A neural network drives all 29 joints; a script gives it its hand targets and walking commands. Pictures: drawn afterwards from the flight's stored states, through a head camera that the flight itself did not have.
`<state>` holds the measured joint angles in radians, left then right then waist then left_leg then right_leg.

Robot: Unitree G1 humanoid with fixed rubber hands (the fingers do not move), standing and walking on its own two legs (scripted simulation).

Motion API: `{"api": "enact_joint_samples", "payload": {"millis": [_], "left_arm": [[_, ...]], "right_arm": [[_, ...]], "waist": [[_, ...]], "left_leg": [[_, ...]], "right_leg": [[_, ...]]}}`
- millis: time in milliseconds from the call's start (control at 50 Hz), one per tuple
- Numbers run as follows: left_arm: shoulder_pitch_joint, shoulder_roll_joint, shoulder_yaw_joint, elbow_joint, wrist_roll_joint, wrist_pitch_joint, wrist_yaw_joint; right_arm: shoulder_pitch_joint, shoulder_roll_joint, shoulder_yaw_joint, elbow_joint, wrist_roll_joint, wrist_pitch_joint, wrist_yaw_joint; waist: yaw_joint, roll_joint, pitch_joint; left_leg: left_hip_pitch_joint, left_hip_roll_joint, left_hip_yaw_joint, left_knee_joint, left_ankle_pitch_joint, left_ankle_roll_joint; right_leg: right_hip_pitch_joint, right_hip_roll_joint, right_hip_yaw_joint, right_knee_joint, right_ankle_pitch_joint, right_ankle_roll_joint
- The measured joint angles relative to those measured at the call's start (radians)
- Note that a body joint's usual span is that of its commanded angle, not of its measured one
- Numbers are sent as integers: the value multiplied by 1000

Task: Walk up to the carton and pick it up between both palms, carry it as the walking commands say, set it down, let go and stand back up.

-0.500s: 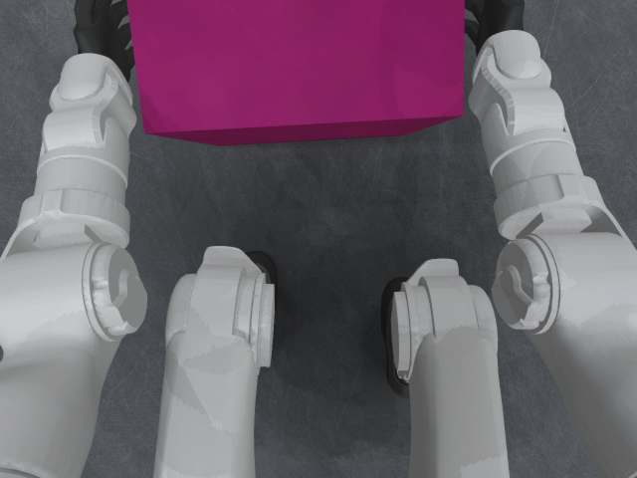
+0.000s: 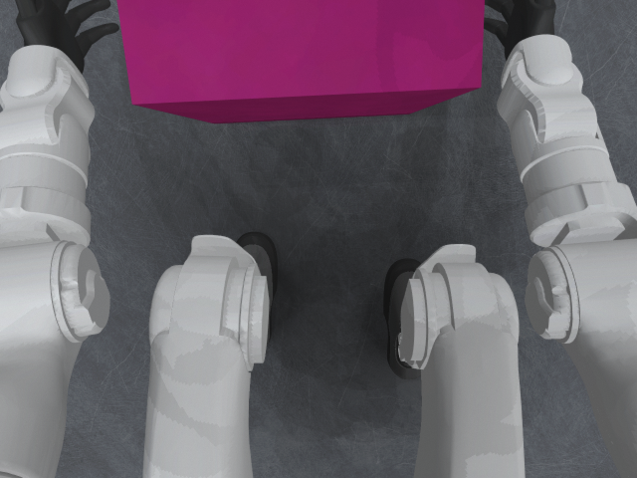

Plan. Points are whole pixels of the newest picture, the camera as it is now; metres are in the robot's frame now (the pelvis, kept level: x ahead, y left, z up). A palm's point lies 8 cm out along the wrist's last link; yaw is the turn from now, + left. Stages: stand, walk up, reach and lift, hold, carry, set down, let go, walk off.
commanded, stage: set down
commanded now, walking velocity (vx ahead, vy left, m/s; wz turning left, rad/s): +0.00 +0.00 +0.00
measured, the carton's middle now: (306, 43) +0.52 +0.06 -0.24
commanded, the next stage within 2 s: let go in 1.42 s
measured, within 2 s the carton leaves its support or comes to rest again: neither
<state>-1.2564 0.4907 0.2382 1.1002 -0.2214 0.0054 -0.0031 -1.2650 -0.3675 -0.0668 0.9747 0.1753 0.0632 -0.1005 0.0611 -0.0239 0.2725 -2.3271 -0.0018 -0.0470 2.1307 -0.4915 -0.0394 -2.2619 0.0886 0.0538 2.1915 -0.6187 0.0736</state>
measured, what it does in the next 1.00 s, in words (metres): rises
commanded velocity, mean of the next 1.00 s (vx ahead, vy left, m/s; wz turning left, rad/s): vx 0.00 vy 0.00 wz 0.00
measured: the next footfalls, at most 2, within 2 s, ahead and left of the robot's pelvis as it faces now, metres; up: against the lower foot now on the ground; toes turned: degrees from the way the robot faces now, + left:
none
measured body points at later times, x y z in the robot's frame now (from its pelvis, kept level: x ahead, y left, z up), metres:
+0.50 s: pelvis +0.01 +0.00 +0.05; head +0.35 +0.03 +0.35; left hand +0.51 +0.31 -0.07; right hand +0.56 -0.16 -0.07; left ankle +0.13 +0.13 -0.34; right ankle +0.10 -0.13 -0.34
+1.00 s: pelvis +0.02 +0.01 +0.18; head +0.33 +0.03 +0.51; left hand +0.50 +0.32 +0.09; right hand +0.56 -0.17 +0.09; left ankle +0.13 +0.13 -0.34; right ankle +0.10 -0.13 -0.34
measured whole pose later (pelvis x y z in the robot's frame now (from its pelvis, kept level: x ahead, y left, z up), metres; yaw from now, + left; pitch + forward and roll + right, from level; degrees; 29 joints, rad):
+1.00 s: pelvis +0.02 +0.01 +0.18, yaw +1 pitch +45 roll -1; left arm -1.02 0.44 0.34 0.81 -0.11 0.19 -0.12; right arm -1.06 -0.35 -0.25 0.77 0.06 0.22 0.01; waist 0.05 -0.03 -0.04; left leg -1.88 -0.01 -0.03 1.49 -0.39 -0.01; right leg -1.82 0.03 0.05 1.53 -0.49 0.05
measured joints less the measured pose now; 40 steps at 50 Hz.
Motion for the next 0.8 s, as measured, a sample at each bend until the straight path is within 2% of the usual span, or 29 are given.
{"api": "enact_joint_samples", "payload": {"millis": [100,340,600,800], "left_arm": [[11,6,2,-20,4,3,-14],[93,2,23,-219,14,77,-22],[152,-14,70,-219,67,123,-74],[181,-23,92,-258,87,159,-100]], "right_arm": [[9,-4,-16,-10,1,2,11],[80,-6,-75,-185,-23,62,13],[126,25,-140,-163,-83,106,50],[152,21,-169,-192,-108,139,77]], "waist": [[0,-5,7],[-2,-6,-25],[-9,-2,-202],[-9,2,-274]], "left_leg": [[2,3,1,6,-3,5],[58,-4,-6,-29,-19,8],[179,-8,-2,-248,6,13],[288,-8,5,-439,53,20]], "right_leg": [[6,-7,-4,4,-4,-2],[74,-29,-18,-38,-26,-11],[188,-44,-20,-263,11,-21],[291,-51,-13,-455,67,-21]]}}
